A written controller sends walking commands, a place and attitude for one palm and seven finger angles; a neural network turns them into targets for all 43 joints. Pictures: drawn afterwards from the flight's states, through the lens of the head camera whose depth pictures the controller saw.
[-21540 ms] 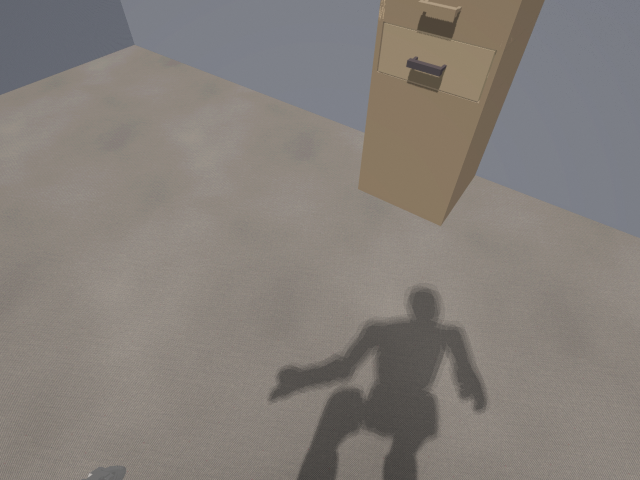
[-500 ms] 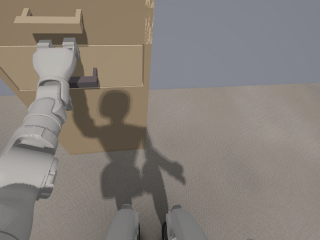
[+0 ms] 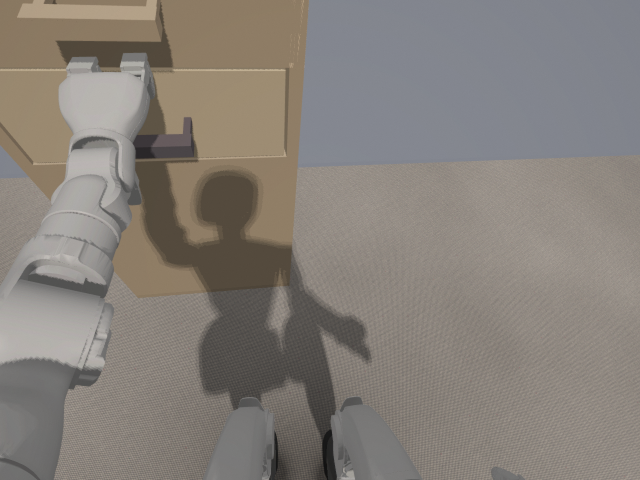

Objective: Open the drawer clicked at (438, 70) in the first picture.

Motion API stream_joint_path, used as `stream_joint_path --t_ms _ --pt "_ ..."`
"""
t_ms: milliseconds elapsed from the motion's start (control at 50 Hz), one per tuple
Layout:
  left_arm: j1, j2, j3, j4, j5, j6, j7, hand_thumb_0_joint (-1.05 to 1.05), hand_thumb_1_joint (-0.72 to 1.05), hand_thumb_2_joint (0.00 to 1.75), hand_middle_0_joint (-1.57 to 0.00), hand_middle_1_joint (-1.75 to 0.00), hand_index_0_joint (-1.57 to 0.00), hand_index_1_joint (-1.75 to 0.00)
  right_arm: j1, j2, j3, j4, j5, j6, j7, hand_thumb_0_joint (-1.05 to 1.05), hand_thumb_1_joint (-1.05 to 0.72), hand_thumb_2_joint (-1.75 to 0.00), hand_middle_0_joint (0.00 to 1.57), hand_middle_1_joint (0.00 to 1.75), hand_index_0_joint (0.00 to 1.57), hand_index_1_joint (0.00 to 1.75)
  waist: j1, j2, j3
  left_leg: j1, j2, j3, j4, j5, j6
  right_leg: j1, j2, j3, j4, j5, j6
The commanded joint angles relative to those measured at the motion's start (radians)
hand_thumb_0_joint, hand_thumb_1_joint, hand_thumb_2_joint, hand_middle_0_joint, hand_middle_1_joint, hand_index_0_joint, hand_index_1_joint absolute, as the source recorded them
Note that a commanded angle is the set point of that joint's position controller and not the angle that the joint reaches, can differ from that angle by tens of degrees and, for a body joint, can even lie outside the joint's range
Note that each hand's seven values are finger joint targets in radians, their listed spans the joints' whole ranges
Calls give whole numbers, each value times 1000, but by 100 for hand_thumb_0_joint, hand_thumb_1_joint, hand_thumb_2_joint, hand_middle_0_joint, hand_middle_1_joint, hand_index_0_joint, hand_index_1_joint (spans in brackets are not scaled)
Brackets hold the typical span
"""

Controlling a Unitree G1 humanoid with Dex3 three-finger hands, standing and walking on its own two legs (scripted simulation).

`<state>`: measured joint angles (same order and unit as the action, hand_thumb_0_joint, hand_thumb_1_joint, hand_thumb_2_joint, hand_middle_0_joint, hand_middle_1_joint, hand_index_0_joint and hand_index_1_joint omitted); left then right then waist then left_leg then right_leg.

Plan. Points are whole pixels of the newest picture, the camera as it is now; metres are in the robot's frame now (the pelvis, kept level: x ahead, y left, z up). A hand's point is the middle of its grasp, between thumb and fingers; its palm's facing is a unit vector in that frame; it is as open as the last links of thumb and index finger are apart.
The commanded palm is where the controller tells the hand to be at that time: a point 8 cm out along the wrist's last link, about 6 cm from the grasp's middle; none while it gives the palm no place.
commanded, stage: lift the fingers back up to retry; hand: left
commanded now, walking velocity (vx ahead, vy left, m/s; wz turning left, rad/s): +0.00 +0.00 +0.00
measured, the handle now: (148, 135) +0.58 +0.21 +0.02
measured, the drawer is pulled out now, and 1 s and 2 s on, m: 0.00 0.00 0.00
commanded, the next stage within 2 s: re-aim the fingers above the handle in 0.80 s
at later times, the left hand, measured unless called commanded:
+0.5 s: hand (121, 133) +0.53 +0.22 +0.07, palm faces -0.01 +0.00 -1.00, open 13.9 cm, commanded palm +0.53 +0.22 +0.11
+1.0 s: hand (119, 129) +0.53 +0.22 +0.08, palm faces +0.01 -0.02 -1.00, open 13.5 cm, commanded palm +0.53 +0.22 +0.12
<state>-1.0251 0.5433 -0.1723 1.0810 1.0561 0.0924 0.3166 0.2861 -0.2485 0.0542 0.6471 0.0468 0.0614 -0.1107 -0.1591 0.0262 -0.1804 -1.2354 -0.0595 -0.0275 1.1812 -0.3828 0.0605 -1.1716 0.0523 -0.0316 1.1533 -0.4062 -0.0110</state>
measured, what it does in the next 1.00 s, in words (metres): rises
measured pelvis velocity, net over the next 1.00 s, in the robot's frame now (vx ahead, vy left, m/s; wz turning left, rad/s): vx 0.07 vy -0.01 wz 0.01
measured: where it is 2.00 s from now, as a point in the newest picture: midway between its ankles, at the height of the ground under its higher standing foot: outside the picture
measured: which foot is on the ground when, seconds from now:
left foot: down 0.00-1.00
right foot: down 0.00-1.00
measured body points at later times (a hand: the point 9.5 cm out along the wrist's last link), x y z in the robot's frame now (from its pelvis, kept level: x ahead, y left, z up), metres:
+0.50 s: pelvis +0.01 -0.01 +0.02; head +0.13 +0.00 +0.45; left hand +0.53 +0.22 +0.13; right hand +0.02 -0.28 -0.10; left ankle +0.09 +0.08 -0.63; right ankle +0.07 -0.12 -0.63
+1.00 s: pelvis +0.07 -0.01 +0.06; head +0.16 +0.00 +0.50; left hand +0.53 +0.22 +0.13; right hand +0.11 -0.28 -0.07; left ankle +0.10 +0.08 -0.63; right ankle +0.07 -0.12 -0.63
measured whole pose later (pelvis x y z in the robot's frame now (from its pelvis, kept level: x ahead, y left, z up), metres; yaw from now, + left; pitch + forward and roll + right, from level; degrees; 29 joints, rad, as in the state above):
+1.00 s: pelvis +0.07 -0.01 +0.06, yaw +0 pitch +20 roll -3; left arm -0.79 0.46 -0.10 1.07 1.06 -0.05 0.43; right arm 0.34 -0.26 -0.01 0.67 0.02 0.11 -0.07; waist -0.09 0.05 -0.17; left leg -0.90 -0.04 -0.04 0.92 -0.37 0.05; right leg -0.83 0.06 -0.02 0.87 -0.40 -0.02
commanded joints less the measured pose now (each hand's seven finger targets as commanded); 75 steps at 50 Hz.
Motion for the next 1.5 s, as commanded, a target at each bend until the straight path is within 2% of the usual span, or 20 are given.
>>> stream_joint_path --t_ms 0,340,380,460,520,600,700,760,840,920,980,1000,1060,1100,1140,1200,1240,1280,1440,1480 --pt "-242 169 24 41 14 46 -70 0 -50 30 -30 -120 -30 -120 92 -187 -62 -69 1 -26 -13 0 -90 -90 20 30 20 30 -55 -17 -228 268 32 -59 -213 -292 3 44 -7 10 -226 -258 -21" --pt "-316 260 100 -1 -15 -18 -58 0 -50 30 -30 -120 -30 -120 181 -186 -66 -68 -6 -30 -13 0 -90 -90 20 30 20 30 -53 -1 -243 318 40 -39 -261 -266 1 173 -4 24 -297 -197 -8" --pt "-324 235 89 -25 -11 -29 -47 0 -50 30 -30 -120 -30 -120 188 -184 -71 -67 -9 -34 -8 0 -90 -90 20 30 20 30 -46 44 -266 356 40 -43 -276 -260 -1 172 -3 20 -297 -176 -10" --pt "-349 292 140 -80 -21 -49 -24 0 -50 30 -30 -120 -30 -120 202 -185 -77 -61 -13 -35 -5 0 -90 -90 20 30 20 30 -30 35 -323 389 38 -35 -298 -226 2 256 -3 29 -330 -158 -7" --pt "-347 265 130 -96 -19 -51 -2 0 -50 30 -30 -120 -30 -120 202 -181 -83 -54 -13 -34 -1 0 -90 -90 20 30 20 30 -27 41 -296 448 39 -43 -335 -244 -2 258 0 25 -362 -160 -8" --pt "-359 299 164 -146 -25 -60 25 0 -50 30 -30 -120 -30 -120 208 -178 -89 -42 -16 -31 0 0 -90 -90 20 30 20 30 -13 39 -337 511 40 -38 -368 -189 0 341 2 31 -399 -119 -9" --pt "-270 252 160 -99 -29 -76 46 0 -50 30 -30 -120 -30 -120 202 -171 -92 -29 -21 -20 6 0 -90 -90 20 30 20 30 -2 19 -254 493 34 -9 -379 -106 1 394 2 34 -434 -63 -13" --pt "-275 242 164 -128 -22 -93 65 0 -50 30 -30 -120 -30 -120 205 -170 -100 -24 -26 -11 14 0 -90 -90 20 30 20 30 1 45 -282 536 34 -6 -376 -26 0 410 5 34 -432 2 -16" --pt "-224 219 177 -116 -21 -93 88 0 -50 30 -30 -120 -30 -120 198 -168 -110 -21 -32 10 29 0 -90 -90 20 30 20 30 9 14 -290 563 32 -1 -370 71 -1 444 10 31 -435 74 -19" --pt "-213 176 148 -102 -12 -76 104 0 -50 30 -30 -120 -30 -120 186 -166 -115 -25 -29 28 38 0 -90 -90 20 30 20 30 3 5 -255 586 32 1 -379 93 -3 429 12 24 -441 87 -19" --pt "-198 181 159 -126 4 -70 114 0 -50 30 -30 -120 -30 -120 173 -164 -120 -30 -32 42 43 0 -90 -90 20 30 20 30 19 49 -297 642 33 -1 -378 147 -8 430 14 21 -432 120 -25" --pt "-190 148 140 -117 0 -65 116 0 -50 30 -30 -120 -30 -120 170 -161 -122 -31 -31 45 44 0 -90 -90 20 30 20 30 9 21 -288 647 33 2 -378 152 -5 433 16 18 -438 127 -22" --pt "-172 195 175 -119 5 -60 116 0 -50 30 -30 -120 -30 -120 158 -164 -120 -36 -30 55 43 0 -90 -90 20 30 20 30 25 12 -295 631 30 7 -379 168 -4 469 13 28 -439 147 -21" --pt "-170 149 144 -118 6 -54 115 0 -50 30 -30 -120 -30 -120 150 -157 -123 -41 -29 57 45 0 -90 -90 20 30 20 30 17 6 -269 634 29 10 -383 150 -3 462 14 27 -450 133 -20" --pt "-179 202 181 -112 3 -56 112 0 -50 30 -30 -120 -30 -120 149 -164 -116 -36 -31 63 42 0 -90 -90 20 30 20 30 21 -5 -270 615 29 7 -385 154 -2 482 12 29 -446 141 -21" --pt "-177 187 159 -119 11 -57 106 0 -50 30 -30 -120 -30 -120 144 -159 -117 -46 -27 66 40 0 -90 -90 20 30 20 30 22 11 -263 615 27 13 -389 141 -2 481 11 32 -451 131 -19" --pt "-154 236 201 -112 7 -61 103 0 -50 30 -30 -120 -30 -120 137 -163 -114 -44 -30 72 38 0 -90 -90 20 30 20 30 31 -1 -268 608 27 14 -384 153 -1 499 10 36 -451 143 -20" --pt "-139 205 178 -118 10 -68 100 0 -50 30 -30 -120 -30 -120 139 -159 -116 -51 -28 74 39 0 -90 -90 20 30 20 30 34 14 -274 617 27 15 -388 152 -3 493 12 33 -449 141 -21" --pt "-117 294 242 -113 2 -97 98 0 -50 30 -30 -120 -30 -120 134 -168 -114 -50 -29 76 35 0 -90 -90 20 30 20 30 47 -24 -263 552 24 21 -385 108 2 529 7 48 -453 110 -17" --pt "-109 275 226 -118 7 -101 103 0 -50 30 -30 -120 -30 -120 137 -166 -115 -54 -29 75 37 0 -90 -90 20 30 20 30 52 11 -266 559 23 23 -391 98 0 514 9 44 -448 97 -19"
